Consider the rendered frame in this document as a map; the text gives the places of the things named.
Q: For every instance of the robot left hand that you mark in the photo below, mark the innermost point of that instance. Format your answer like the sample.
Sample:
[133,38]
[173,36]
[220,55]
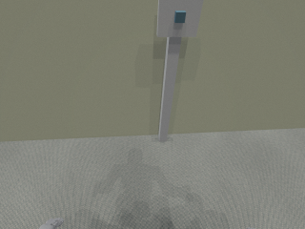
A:
[52,223]

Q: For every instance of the button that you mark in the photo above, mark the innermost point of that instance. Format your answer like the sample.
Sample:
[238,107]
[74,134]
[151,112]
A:
[179,16]

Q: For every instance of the panel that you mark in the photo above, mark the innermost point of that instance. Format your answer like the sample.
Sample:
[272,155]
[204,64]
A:
[166,27]

